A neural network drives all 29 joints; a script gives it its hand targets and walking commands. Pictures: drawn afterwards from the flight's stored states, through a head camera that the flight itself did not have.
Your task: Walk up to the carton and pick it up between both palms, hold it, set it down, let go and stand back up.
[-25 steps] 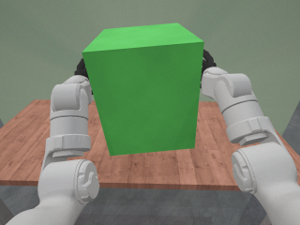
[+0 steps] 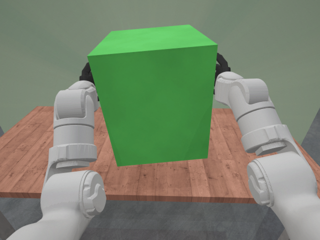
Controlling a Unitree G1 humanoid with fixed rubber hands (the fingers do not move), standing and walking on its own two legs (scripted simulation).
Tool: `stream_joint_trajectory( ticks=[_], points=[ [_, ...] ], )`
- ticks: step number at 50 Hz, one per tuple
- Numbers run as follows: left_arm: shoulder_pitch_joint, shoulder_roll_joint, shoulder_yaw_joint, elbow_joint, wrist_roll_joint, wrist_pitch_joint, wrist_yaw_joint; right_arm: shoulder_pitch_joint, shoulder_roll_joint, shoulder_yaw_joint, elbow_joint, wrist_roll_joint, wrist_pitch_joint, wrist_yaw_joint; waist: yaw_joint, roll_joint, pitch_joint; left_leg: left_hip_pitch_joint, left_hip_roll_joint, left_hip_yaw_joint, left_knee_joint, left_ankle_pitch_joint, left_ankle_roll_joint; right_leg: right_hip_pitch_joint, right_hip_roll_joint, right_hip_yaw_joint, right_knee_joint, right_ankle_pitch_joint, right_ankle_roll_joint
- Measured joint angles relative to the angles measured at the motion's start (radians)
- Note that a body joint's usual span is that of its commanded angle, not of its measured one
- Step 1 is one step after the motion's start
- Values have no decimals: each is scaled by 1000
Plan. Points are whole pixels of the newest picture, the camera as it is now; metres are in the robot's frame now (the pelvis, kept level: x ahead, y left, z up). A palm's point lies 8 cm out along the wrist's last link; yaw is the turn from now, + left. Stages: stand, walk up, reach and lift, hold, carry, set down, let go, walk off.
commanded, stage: hold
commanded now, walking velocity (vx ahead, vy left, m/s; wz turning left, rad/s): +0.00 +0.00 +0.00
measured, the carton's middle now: (156, 90) +0.41 -0.01 +0.28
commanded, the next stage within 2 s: none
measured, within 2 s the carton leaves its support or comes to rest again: neither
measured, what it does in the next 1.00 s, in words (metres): stands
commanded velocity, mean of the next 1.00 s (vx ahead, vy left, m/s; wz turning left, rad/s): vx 0.00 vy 0.00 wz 0.00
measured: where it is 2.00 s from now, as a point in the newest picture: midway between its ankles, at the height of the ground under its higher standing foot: outside the picture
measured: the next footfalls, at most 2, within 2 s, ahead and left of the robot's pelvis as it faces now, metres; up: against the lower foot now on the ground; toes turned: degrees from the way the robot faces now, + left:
none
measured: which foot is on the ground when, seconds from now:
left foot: down 0.00-1.00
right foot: down 0.00-1.00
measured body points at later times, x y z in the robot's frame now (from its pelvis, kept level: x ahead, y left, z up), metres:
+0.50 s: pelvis +0.00 +0.00 +0.00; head -0.09 +0.01 +0.44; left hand +0.39 +0.15 +0.30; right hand +0.38 -0.16 +0.31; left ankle +0.02 +0.14 -0.74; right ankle +0.02 -0.12 -0.74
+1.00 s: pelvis +0.00 +0.00 +0.00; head -0.09 +0.01 +0.44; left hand +0.39 +0.15 +0.30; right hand +0.38 -0.16 +0.31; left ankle +0.02 +0.14 -0.74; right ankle +0.02 -0.12 -0.74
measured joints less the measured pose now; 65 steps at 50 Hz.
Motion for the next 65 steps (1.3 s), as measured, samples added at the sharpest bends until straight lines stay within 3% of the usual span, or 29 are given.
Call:
stream_joint_trajectory(
  ticks=[65],
  points=[
    [-4, 2, -1, 9, -1, -4, 1, -5, -1, -1, 8, 0, 2, 1, 0, 0, -3, -4, -1, -1, 1, 2, 0, -2, 1, 2, 1, 0, 0]
  ],
)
